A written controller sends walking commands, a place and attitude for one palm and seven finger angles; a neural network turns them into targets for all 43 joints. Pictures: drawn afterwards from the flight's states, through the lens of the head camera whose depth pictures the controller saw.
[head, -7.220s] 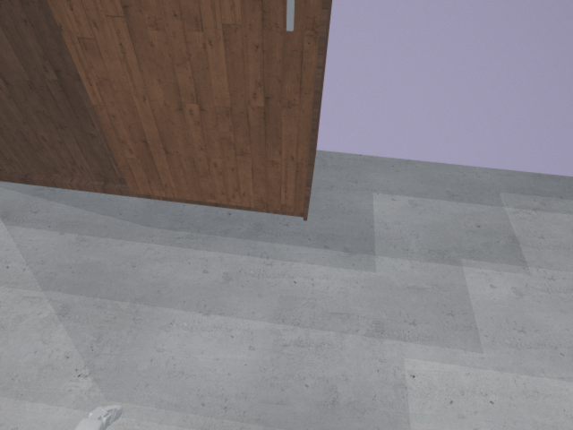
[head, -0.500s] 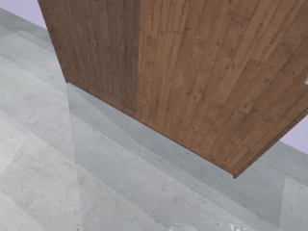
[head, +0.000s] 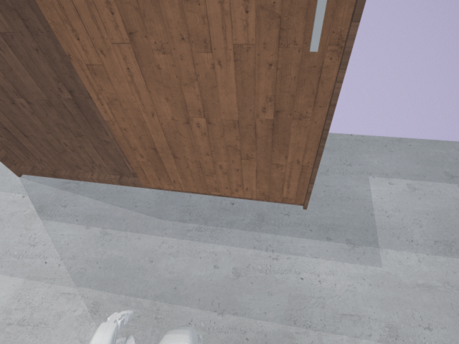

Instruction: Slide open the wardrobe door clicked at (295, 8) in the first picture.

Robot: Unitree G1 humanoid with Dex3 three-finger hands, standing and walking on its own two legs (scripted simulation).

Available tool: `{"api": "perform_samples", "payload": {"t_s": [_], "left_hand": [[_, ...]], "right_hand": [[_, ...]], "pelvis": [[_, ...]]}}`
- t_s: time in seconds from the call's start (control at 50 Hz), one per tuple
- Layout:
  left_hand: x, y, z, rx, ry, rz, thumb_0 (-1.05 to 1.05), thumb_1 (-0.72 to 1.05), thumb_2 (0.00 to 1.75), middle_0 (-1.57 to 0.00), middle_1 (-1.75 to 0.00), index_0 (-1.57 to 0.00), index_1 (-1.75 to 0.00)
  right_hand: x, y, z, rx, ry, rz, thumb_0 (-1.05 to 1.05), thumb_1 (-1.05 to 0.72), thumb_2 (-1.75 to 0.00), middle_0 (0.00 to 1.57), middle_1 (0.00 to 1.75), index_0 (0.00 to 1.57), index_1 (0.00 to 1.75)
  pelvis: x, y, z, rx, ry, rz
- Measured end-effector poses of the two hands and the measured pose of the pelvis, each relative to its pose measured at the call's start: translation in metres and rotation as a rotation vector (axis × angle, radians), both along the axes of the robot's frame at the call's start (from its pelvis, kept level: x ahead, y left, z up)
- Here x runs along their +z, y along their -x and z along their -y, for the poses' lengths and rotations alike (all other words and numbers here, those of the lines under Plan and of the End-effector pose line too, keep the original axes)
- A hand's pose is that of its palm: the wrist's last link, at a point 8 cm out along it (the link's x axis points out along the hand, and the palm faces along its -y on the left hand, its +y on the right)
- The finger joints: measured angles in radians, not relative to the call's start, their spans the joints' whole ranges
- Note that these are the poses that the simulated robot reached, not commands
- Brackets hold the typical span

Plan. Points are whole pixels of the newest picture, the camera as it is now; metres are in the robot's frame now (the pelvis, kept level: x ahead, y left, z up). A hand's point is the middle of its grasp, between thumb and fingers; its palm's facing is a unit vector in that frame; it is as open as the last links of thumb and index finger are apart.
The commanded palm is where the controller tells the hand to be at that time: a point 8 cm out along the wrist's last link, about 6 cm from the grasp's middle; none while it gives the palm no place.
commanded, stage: turn to face it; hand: right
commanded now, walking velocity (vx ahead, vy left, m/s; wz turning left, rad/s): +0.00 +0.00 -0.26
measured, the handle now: out of the picture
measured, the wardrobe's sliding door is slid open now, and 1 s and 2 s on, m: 0.00 0.00 0.00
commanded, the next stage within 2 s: take the last steps up to it in 0.08 s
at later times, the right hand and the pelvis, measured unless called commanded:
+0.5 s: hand out of the picture +0.05 -0.14 -0.16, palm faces +0.11 +0.97 -0.22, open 7.4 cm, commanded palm none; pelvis +0.00 +0.04 +0.00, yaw -6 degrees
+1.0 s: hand out of the picture -0.03 -0.11 -0.18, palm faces +0.27 +0.96 -0.09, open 7.4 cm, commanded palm none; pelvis +0.14 -0.02 -0.02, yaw -7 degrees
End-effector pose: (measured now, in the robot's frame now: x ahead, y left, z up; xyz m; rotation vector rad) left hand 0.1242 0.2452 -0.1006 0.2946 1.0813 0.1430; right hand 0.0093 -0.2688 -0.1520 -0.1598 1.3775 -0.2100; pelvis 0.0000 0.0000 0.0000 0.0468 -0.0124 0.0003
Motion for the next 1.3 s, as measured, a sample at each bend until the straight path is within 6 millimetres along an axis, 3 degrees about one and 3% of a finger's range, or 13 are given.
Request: {"api": "perform_samples", "payload": {"t_s": [0.16,0.34,0.44,0.5,0.6,0.72,0.82,0.92,0.96,1.02,1.08,1.18,1.3], "left_hand": [[-0.011,0.040,0.022,0.024,0.054,-0.070,0.00,0.91,0.89,-0.20,-0.30,-0.20,-0.30],[-0.033,0.113,-0.002,0.106,0.083,-0.202,0.00,0.91,0.89,-0.20,-0.30,-0.20,-0.30],[-0.054,0.147,-0.025,0.142,0.115,-0.294,0.00,0.91,0.89,-0.20,-0.30,-0.20,-0.30],[-0.056,0.151,-0.035,0.127,0.126,-0.348,0.01,0.91,0.89,-0.20,-0.30,-0.20,-0.30],[-0.048,0.121,-0.046,0.106,0.132,-0.334,0.01,0.91,0.89,-0.20,-0.30,-0.20,-0.30],[-0.046,0.060,-0.040,0.046,0.118,-0.308,0.01,0.91,0.89,-0.19,-0.30,-0.19,-0.30],[-0.046,-0.019,-0.011,-0.035,0.114,-0.243,0.01,0.91,0.90,-0.19,-0.30,-0.19,-0.30],[-0.047,-0.115,0.039,-0.124,0.118,-0.106,0.01,0.91,0.90,-0.19,-0.30,-0.19,-0.30],[-0.048,-0.145,0.059,-0.137,0.118,-0.032,0.01,0.91,0.90,-0.19,-0.30,-0.19,-0.30],[-0.041,-0.164,0.077,-0.115,0.136,0.028,0.00,0.91,0.89,-0.19,-0.30,-0.20,-0.30],[-0.033,-0.161,0.083,-0.060,0.148,0.032,-0.01,0.92,0.89,-0.20,-0.30,-0.20,-0.30],[-0.022,-0.162,0.060,0.013,0.097,0.037,-0.05,0.96,0.89,-0.20,-0.30,-0.20,-0.30],[-0.033,-0.127,0.042,0.066,0.092,-0.142,-0.03,0.94,0.89,-0.20,-0.30,-0.20,-0.30]], "right_hand": [[0.011,-0.033,-0.003,-0.005,-0.008,0.139,0.01,-0.91,-0.90,0.20,0.29,0.20,0.30],[0.025,-0.055,-0.035,0.043,-0.006,0.215,0.00,-0.91,-0.90,0.20,0.29,0.20,0.30],[0.024,-0.052,-0.063,0.047,0.009,0.242,0.00,-0.91,-0.90,0.20,0.29,0.20,0.30],[0.024,-0.030,-0.079,-0.008,0.007,0.215,0.00,-0.91,-0.89,0.20,0.29,0.20,0.30],[0.024,0.025,-0.098,-0.101,-0.005,0.060,0.00,-0.92,-0.89,0.20,0.29,0.20,0.30],[0.023,0.077,-0.123,-0.201,-0.063,-0.124,0.00,-0.92,-0.89,0.20,0.29,0.20,0.30],[0.023,0.098,-0.139,-0.273,-0.128,-0.252,0.00,-0.91,-0.89,0.20,0.29,0.20,0.30],[0.014,0.091,-0.134,-0.316,-0.189,-0.353,0.00,-0.91,-0.89,0.20,0.29,0.20,0.30],[0.005,0.078,-0.122,-0.310,-0.207,-0.374,0.00,-0.91,-0.89,0.20,0.29,0.20,0.30],[-0.003,0.036,-0.093,-0.262,-0.193,-0.328,0.01,-0.91,-0.89,0.20,0.29,0.20,0.30],[-0.006,-0.027,-0.057,-0.201,-0.147,-0.205,0.01,-0.91,-0.89,0.20,0.29,0.20,0.30],[0.000,-0.144,-0.011,-0.120,-0.064,0.046,0.01,-0.91,-0.90,0.20,0.29,0.20,0.30],[0.021,-0.252,0.004,-0.061,-0.014,0.233,0.00,-0.91,-0.90,0.19,0.29,0.20,0.30]], "pelvis": [[0.005,0.005,0.006,-0.046,0.011,0.014],[0.003,0.011,-0.012,-0.073,0.038,0.013],[-0.007,0.005,-0.035,-0.078,0.066,0.009],[-0.004,-0.002,-0.044,-0.100,0.056,0.023],[0.005,-0.020,-0.051,-0.112,0.071,0.030],[0.004,-0.048,-0.045,-0.141,0.054,0.020],[-0.001,-0.077,-0.028,-0.149,0.043,0.005],[-0.015,-0.114,0.000,-0.147,0.035,-0.005],[-0.022,-0.127,0.013,-0.140,0.039,0.002],[-0.019,-0.143,0.024,-0.109,0.045,0.025],[-0.010,-0.158,0.031,-0.100,0.048,0.038],[-0.001,-0.183,0.034,-0.095,0.061,0.038],[0.002,-0.216,0.027,-0.100,0.071,0.032]]}}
